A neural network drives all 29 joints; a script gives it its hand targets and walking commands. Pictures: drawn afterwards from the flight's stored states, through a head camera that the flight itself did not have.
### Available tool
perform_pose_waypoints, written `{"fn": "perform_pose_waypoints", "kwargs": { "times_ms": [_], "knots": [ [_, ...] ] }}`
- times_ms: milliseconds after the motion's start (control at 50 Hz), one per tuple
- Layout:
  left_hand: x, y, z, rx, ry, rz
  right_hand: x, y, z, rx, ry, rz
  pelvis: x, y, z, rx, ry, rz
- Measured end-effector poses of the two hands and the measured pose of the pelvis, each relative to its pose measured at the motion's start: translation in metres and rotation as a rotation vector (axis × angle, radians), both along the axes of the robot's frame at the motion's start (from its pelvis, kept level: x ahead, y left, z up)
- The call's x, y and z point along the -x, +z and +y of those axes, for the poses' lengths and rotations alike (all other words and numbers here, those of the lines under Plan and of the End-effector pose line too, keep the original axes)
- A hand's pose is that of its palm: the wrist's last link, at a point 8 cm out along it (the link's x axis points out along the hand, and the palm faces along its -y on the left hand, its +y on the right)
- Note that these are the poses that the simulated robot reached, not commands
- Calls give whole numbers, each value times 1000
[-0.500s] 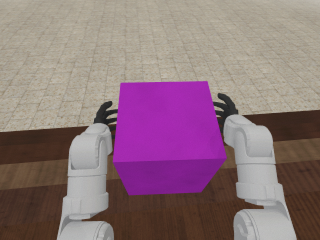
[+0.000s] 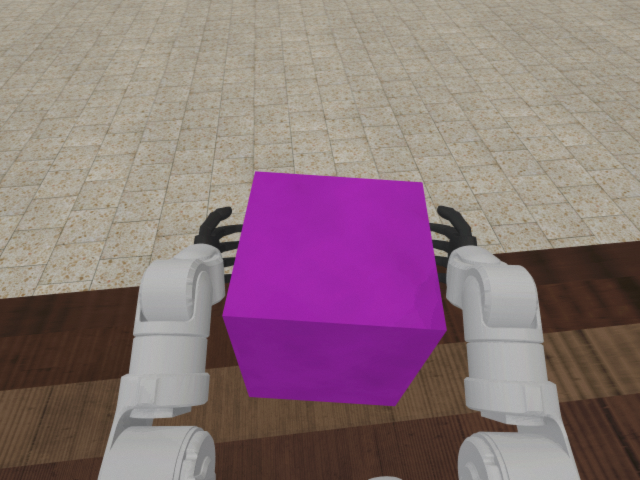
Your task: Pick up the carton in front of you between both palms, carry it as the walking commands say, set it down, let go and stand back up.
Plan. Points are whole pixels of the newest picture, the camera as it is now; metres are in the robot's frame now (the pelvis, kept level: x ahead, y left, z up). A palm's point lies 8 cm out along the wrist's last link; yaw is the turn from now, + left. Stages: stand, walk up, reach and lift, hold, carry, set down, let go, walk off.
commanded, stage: carry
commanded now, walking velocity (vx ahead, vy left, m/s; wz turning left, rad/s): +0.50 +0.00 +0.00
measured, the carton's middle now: (329, 296) +0.35 -0.02 +0.03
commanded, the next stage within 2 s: none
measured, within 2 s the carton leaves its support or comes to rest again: neither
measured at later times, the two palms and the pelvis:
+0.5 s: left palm (240, 181) +0.69 +0.14 -0.04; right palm (383, 162) +0.72 -0.15 -0.03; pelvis +0.36 -0.04 -0.13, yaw +0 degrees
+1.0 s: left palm (271, 132) +1.09 +0.11 -0.19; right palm (371, 129) +1.07 -0.19 -0.17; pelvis +0.73 -0.01 -0.26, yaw +0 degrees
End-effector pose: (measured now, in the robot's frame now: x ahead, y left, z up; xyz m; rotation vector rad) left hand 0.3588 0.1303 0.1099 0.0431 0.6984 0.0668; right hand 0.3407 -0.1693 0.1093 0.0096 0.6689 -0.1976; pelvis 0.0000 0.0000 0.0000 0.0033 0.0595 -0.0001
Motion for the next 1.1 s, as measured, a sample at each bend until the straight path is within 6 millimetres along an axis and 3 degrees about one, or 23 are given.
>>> {"fn": "perform_pose_waypoints", "kwargs": {
  "times_ms": [120,200,260,360,520,620,680,760,860,940,1020,1100],
  "knots": [
    [-75,-46,-19,16,-30,95,-65,-40,-19,-15,-52,93,-78,-10,2,3,-5,12],
    [-134,-62,-25,39,-19,59,-129,-48,-25,0,-45,57,-136,-26,-7,-1,6,15],
    [-183,-70,-28,32,2,-8,-187,-54,-28,7,-22,-9,-188,-51,-16,-14,8,2],
    [-255,-94,-11,-18,86,-81,-291,-83,-10,-9,91,-81,-272,-108,-31,1,-6,-21],
    [-345,-155,14,-8,151,89,-397,-149,15,-11,148,87,-377,-129,-41,9,3,4],
    [-428,-168,19,-34,133,53,-472,-172,19,-42,125,51,-451,-151,-29,15,-12,11],
    [-489,-178,20,-25,107,-7,-521,-182,20,-33,98,-8,-506,-179,-20,26,-15,-5],
    [-570,-206,6,-2,27,-51,-578,-206,6,14,31,-50,-572,-222,-10,9,1,-13],
    [-635,-254,-13,-7,-24,64,-627,-254,-13,-10,-30,65,-636,-237,0,-2,-4,1],
    [-685,-282,-20,4,-25,103,-676,-275,-19,-6,-50,105,-688,-244,-1,2,1,10],
    [-744,-299,-24,31,-4,61,-743,-284,-23,9,-38,61,-749,-262,-11,-6,11,8],
    [-810,-309,-21,14,41,-39,-825,-296,-21,3,22,-36,-823,-303,-23,-27,12,-26]
  ]
}}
